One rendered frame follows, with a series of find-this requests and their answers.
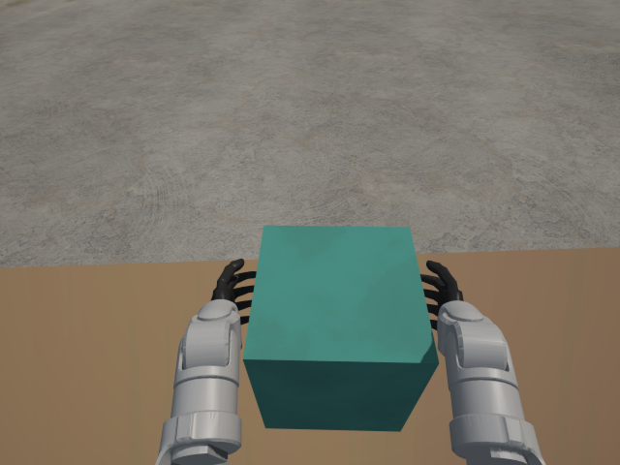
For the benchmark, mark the right robot forearm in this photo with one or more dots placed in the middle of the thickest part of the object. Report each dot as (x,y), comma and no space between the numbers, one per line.
(488,426)

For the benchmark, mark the left robot hand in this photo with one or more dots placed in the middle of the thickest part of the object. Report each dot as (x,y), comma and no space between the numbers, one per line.
(226,283)

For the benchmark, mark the left robot forearm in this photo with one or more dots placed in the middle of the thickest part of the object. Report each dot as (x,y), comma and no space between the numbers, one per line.
(204,427)

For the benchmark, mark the carton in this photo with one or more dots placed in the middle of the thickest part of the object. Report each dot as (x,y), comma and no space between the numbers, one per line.
(339,335)

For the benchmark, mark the right robot hand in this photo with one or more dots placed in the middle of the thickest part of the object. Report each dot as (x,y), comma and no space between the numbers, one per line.
(446,285)

